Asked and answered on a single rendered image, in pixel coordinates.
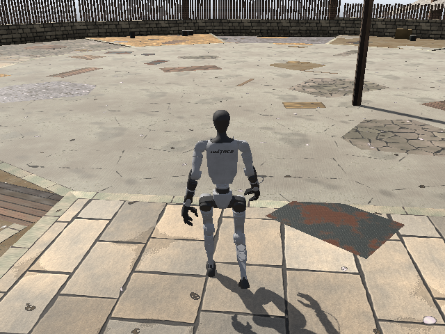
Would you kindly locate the robot foot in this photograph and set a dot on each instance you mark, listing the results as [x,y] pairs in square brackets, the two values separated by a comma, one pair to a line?
[244,284]
[211,271]

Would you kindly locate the left robot upper arm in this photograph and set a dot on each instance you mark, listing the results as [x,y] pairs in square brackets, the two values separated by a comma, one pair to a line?
[200,147]

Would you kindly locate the robot left forearm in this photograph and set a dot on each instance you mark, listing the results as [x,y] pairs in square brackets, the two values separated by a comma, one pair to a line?
[190,191]

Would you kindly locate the left robot foot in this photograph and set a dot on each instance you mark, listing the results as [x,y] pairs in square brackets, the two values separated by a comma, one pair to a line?
[211,271]

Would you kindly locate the left robot hand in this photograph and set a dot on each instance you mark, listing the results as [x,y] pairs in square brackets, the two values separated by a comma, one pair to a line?
[184,213]

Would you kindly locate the right robot upper arm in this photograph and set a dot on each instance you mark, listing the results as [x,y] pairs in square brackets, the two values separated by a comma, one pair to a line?
[244,147]

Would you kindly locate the right robot foot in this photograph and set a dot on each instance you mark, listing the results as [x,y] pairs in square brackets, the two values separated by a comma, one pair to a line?
[244,284]

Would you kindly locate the right robot hand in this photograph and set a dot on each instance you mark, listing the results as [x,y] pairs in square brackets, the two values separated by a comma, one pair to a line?
[250,191]

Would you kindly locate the robot right forearm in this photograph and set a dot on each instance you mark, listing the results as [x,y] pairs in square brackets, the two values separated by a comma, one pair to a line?
[254,181]

